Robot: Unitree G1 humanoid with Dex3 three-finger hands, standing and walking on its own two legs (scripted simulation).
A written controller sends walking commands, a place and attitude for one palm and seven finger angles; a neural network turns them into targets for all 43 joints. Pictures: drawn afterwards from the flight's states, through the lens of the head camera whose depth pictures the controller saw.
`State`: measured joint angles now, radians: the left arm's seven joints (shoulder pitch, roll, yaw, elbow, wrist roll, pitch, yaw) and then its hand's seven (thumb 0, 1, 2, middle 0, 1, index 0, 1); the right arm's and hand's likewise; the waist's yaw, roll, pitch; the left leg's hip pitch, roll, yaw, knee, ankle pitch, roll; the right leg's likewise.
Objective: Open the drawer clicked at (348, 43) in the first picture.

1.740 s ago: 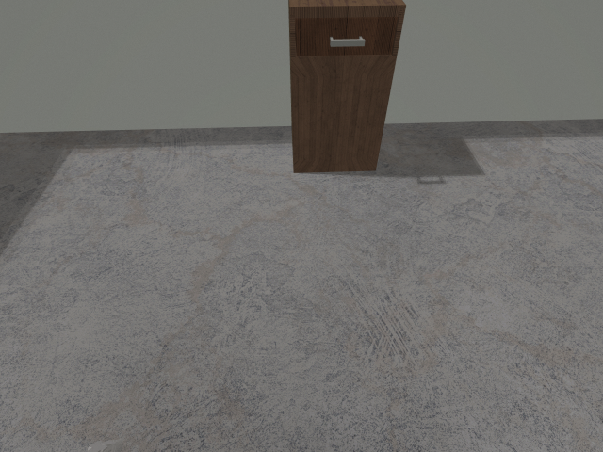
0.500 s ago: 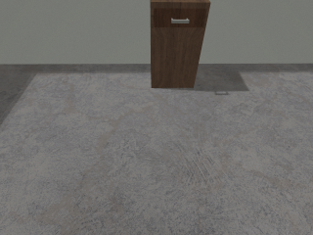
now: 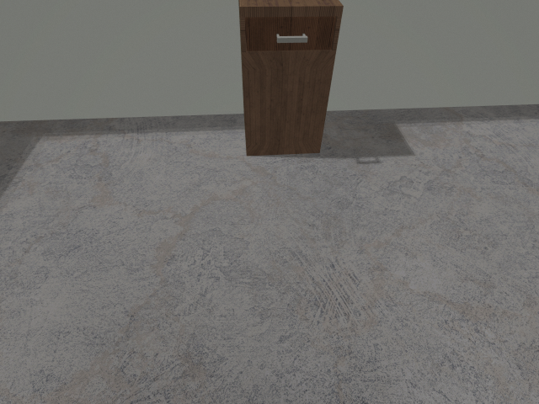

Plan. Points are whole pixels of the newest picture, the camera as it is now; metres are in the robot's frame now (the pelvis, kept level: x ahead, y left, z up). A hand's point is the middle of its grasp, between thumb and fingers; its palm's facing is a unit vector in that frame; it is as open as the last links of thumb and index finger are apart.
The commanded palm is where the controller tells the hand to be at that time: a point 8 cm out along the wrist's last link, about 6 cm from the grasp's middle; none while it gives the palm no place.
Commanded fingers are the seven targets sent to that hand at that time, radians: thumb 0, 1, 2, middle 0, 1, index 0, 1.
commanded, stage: walk to a spot facing it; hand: left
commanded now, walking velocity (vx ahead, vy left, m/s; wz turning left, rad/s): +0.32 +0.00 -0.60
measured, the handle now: (291, 37) +1.59 +0.02 -0.08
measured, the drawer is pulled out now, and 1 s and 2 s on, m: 0.00 0.00 0.00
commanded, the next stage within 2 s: turn to face it in 1.84 s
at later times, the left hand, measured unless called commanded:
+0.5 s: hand out of the picture +0.11 +0.17 -0.17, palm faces -0.10 -0.98 -0.17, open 7.4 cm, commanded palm none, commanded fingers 0.00 0.90 0.90 -0.20 -0.30 -0.20 -0.30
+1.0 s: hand (268, 216) +0.59 +0.05 -0.16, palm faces -0.49 -0.85 -0.21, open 7.4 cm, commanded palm none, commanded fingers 0.00 0.90 0.90 -0.20 -0.30 -0.20 -0.30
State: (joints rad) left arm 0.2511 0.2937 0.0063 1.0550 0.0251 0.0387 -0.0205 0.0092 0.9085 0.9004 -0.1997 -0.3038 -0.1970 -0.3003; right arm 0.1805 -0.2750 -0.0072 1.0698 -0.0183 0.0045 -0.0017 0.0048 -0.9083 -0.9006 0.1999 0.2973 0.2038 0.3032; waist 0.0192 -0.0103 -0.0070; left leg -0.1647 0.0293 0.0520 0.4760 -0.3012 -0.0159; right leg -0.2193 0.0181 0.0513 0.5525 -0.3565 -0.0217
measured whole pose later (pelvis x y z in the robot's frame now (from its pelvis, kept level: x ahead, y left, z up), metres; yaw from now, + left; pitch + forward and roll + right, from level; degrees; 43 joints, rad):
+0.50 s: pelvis +0.16 -0.01 +0.00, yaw -11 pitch +2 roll +0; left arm 0.46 0.16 0.03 1.07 0.03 -0.04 0.00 0.01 0.91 0.90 -0.20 -0.30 -0.20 -0.30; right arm 0.10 -0.18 -0.05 0.95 -0.01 -0.02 0.03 0.01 -0.91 -0.90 0.20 0.30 0.20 0.30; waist 0.06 -0.02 0.05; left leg -0.55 0.09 0.08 0.74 -0.21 -0.04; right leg 0.00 0.03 0.08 0.37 -0.39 -0.03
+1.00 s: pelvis +0.37 -0.06 -0.01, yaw -26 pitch +0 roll +0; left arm 0.07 0.21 0.06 0.94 0.04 0.00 -0.04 0.01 0.91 0.90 -0.19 -0.30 -0.19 -0.30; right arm 0.44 -0.20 -0.06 1.11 -0.03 -0.05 -0.01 0.00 -0.92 -0.90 0.20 0.30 0.20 0.30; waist -0.07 0.00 0.07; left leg 0.01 0.11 0.32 0.46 -0.44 -0.05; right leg -0.45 -0.07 -0.13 0.62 -0.23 -0.04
